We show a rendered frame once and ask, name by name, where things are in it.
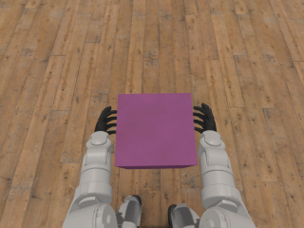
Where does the robot left hand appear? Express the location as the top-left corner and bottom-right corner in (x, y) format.
(94, 106), (117, 135)

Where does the right robot thigh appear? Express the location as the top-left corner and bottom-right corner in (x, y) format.
(171, 207), (200, 228)

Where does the left robot upper arm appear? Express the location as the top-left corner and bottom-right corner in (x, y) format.
(63, 202), (119, 228)

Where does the left robot shin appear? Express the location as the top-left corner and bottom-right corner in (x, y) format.
(124, 196), (139, 203)

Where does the left robot forearm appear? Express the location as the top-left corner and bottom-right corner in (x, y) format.
(62, 131), (113, 228)

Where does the carton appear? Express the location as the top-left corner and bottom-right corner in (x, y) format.
(114, 93), (198, 169)

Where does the right robot upper arm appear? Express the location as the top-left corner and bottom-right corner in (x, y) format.
(199, 206), (256, 228)

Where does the robot right hand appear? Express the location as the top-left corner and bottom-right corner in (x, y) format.
(193, 103), (217, 134)

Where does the right robot forearm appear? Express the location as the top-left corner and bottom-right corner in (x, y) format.
(198, 130), (252, 220)

